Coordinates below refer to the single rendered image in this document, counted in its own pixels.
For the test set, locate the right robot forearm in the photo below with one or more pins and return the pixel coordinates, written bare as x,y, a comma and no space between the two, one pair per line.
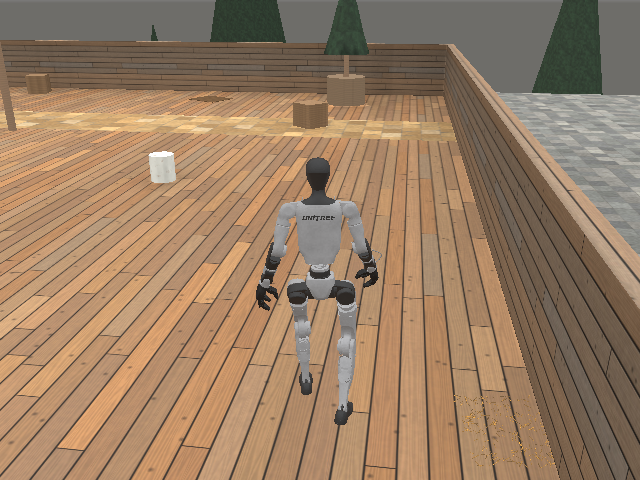
368,259

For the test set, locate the left robot hand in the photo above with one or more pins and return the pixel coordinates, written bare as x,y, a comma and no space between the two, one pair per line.
261,296

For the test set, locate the right robot shin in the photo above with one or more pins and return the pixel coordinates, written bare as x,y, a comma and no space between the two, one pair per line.
346,367

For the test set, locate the robot right upper arm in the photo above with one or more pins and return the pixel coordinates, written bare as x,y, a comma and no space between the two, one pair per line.
350,210

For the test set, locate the left robot forearm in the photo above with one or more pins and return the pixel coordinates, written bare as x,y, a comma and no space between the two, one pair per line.
270,268

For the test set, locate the right robot foot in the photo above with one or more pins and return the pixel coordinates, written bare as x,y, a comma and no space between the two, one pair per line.
341,416

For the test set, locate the robot left upper arm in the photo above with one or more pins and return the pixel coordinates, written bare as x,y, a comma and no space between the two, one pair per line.
286,212

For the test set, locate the right robot hand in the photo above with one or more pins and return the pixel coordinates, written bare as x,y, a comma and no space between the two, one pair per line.
363,273

